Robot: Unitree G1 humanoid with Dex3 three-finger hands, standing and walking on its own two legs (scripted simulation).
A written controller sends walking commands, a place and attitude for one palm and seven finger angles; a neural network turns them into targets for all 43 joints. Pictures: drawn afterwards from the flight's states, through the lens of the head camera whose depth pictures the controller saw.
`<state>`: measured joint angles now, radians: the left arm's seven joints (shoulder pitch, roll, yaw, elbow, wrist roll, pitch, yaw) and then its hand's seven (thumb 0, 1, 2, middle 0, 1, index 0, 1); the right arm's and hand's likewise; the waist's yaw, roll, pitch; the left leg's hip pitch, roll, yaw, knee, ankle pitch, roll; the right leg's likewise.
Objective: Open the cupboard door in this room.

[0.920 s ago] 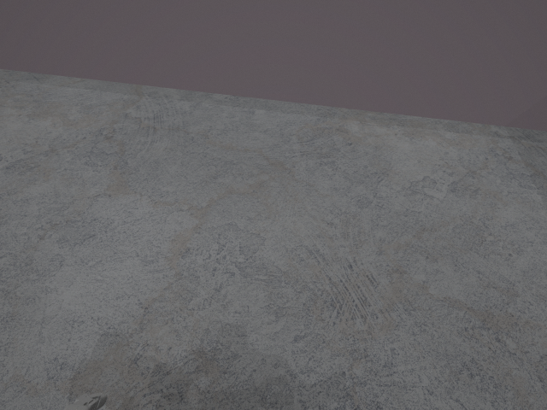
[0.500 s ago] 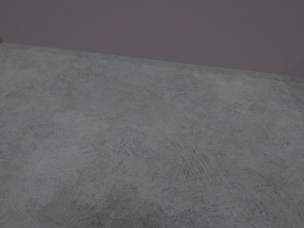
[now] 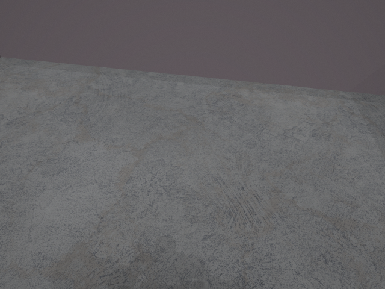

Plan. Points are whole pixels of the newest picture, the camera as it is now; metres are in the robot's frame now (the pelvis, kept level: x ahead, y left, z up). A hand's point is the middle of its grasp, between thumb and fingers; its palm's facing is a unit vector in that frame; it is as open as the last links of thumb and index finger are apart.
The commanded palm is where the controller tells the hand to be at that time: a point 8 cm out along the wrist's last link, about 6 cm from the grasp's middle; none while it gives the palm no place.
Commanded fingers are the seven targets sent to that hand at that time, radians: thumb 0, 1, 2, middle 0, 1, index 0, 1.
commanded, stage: turn or walk to find it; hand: left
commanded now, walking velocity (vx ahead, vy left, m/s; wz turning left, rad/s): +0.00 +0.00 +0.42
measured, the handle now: out of the picture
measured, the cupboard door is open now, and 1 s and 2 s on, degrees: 0 0 0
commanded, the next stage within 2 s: none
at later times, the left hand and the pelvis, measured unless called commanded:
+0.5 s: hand out of the picture +0.02 +0.22 -0.18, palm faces +0.12 -0.97 -0.23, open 7.4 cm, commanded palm none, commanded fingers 0.00 0.90 0.90 -0.20 -0.30 -0.20 -0.30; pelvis -0.02 +0.01 -0.01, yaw +8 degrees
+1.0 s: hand out of the picture -0.09 +0.19 -0.18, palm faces +0.38 -0.89 -0.25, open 7.4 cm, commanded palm none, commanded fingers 0.00 0.90 0.90 -0.20 -0.30 -0.20 -0.30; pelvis -0.04 +0.00 -0.01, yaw +22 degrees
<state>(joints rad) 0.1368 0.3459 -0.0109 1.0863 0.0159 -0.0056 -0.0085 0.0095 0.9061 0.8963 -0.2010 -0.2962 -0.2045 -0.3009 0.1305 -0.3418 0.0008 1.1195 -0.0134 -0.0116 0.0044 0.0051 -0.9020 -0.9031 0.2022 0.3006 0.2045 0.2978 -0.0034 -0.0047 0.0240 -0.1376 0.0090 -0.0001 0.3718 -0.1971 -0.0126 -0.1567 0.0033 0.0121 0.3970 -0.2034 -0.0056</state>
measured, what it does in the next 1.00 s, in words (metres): steps on the spot, turning left: right foot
